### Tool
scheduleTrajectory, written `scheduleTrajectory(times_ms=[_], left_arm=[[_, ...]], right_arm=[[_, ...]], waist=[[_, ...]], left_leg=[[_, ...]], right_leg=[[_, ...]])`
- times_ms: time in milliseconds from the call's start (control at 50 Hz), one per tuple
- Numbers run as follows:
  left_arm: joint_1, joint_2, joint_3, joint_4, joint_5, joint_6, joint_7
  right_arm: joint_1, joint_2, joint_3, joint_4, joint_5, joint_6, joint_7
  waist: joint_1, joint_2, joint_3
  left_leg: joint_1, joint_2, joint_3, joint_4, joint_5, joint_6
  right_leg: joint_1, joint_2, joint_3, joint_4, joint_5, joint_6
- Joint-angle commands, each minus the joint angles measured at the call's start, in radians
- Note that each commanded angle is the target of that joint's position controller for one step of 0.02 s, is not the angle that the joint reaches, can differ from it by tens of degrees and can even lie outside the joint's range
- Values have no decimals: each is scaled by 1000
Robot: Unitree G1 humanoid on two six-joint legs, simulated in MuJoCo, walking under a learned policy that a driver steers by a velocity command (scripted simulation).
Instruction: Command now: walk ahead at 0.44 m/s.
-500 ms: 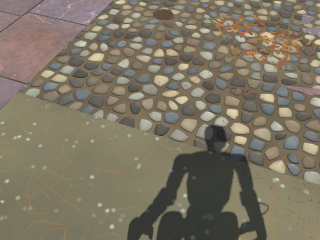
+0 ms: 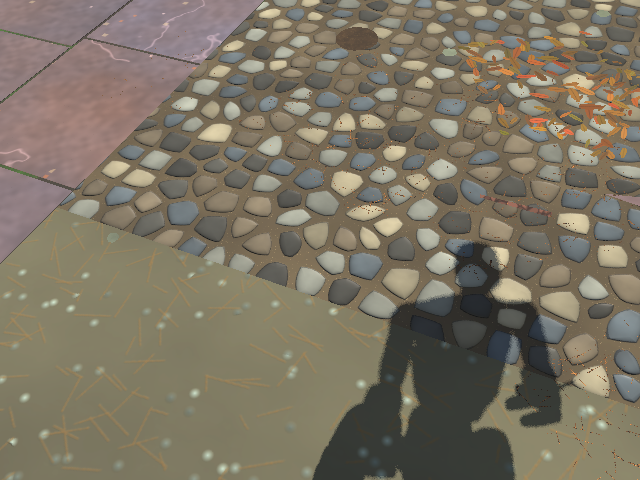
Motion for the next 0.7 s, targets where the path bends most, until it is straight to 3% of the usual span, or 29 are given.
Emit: scheduleTrajectory(times_ms=[20, 100, 140, 160, 180, 200, 220, 240, 260, 280, 300, 320, 360, 400, 460, 540, 620, 660, 700], left_arm=[[42, 182, 30, -38, -2, -2, 17], [59, 193, 42, -28, -20, 0, 21], [32, 211, 53, -38, -18, 8, 21], [17, 225, 59, -45, -13, 15, 21], [-1, 222, 59, -54, -5, 25, 20], [-16, 211, 52, -72, 3, 28, 19], [86, 94, 21, -94, 7, 15, 6], [94, 61, 9, -78, -12, -15, -1], [-4, 154, 35, -115, -43, -39, -6], [-91, 184, 43, -141, -58, -51, -4], [-128, 177, 48, -149, -51, -51, 5], [-122, 172, 57, -145, -36, -39, 12], [-83, 123, 54, -141, -27, -12, 15], [-128, 127, 59, -167, -20, 2, 18], [-276, 143, 64, -225, -8, 0, 18], [-414, 112, 47, -263, -19, -10, -5], [-519, 118, 39, -320, -31, -9, -30], [-543, 129, 40, -349, -31, -12, -48], [-500, 157, 52, -360, -28, -12, -61]], right_arm=[[-207, 1, 17, -115, 3, -14, 11], [-272, -28, 17, -154, 10, -20, 28], [-229, -64, 3, -152, 8, -26, 33], [-159, -93, -12, -136, 7, -26, 30], [-4, -130, -35, -89, 10, -23, 24], [177, -171, -56, -39, 10, -16, 13], [328, -260, -77, -7, -20, -8, 4], [324, -209, -58, 3, -15, -6, 10], [220, -147, -37, -3, -6, -12, 13], [127, -107, -25, -23, -8, -18, 14], [58, -83, -17, -30, -17, -26, 21], [25, -51, -8, -31, -27, -35, 25], [30, -44, -5, -11, -28, -39, 29], [67, -71, -8, 13, -25, -43, 20], [130, -108, -13, 34, -25, -39, -5], [193, -135, -15, 52, -20, -34, -21], [268, -138, -18, 89, -16, -17, -23], [270, -144, -22, 92, -16, -1, -25], [240, -168, -30, 75, -17, 13, -30]], waist=[[16, -125, 136], [-6, -128, 161], [-56, -138, 108], [-98, -160, 45], [-176, -165, -52], [-255, -148, -161], [-221, 79, -334], [-207, 204, -418], [-188, 154, -232], [-156, 80, -109], [-116, 5, -40], [-78, 12, -22], [-43, 38, -9], [-37, 34, 30], [-70, 10, 66], [-120, 6, 66], [-154, -8, 88], [-148, -5, 86], [-109, 28, 39]], left_leg=[[-41, -34, 48, -186, 107, -18], [-4, -42, 25, -298, 126, 22], [83, -67, 31, -320, 82, 55], [188, -98, 51, -309, 55, 74], [376, -130, 70, -309, 46, 101], [656, -68, 0, -292, 37, 141], [1049, 200, -436, -332, -173, 286], [1076, 316, -802, -548, -307, 351], [921, 272, -699, -589, -342, 293], [748, 238, -533, -608, -261, 256], [589, 198, -413, -641, -142, 233], [495, 153, -320, -666, -63, 210], [397, 123, -241, -714, -19, 219], [355, 115, -190, -751, 11, 235], [399, 110, -156, -771, 50, 231], [454, 86, -39, -777, 91, 184], [640, 147, 2, -734, 124, 170], [730, 176, 20, -676, 205, 153], [763, 180, 53, -558, 496, 129]], right_leg=[[-94, -213, 116, -114, 318, -116], [-20, -268, 99, -98, 384, -113], [44, -286, 80, -10, 615, -93], [62, -286, 69, 82, 810, -82], [36, -255, 41, 258, 944, -61], [-126, -218, 28, 491, 842, -32], [-513, -63, -3, 892, 371, 28], [-658, 38, 121, 1124, -274, 33], [-758, -28, 160, 1205, -243, 8], [-759, -83, 127, 1183, -155, -8], [-714, -128, 108, 1113, -73, -8], [-646, -163, 110, 1054, -26, -8], [-576, -182, 102, 997, -4, 1], [-616, -194, 87, 926, 40, 21], [-728, -200, 77, 733, 208, 51], [-675, -152, 23, 480, 404, 44], [-745, -127, 36, 393, 358, 12], [-769, -113, 27, 372, 273, -15], [-671, -67, -25, 371, 172, -47]])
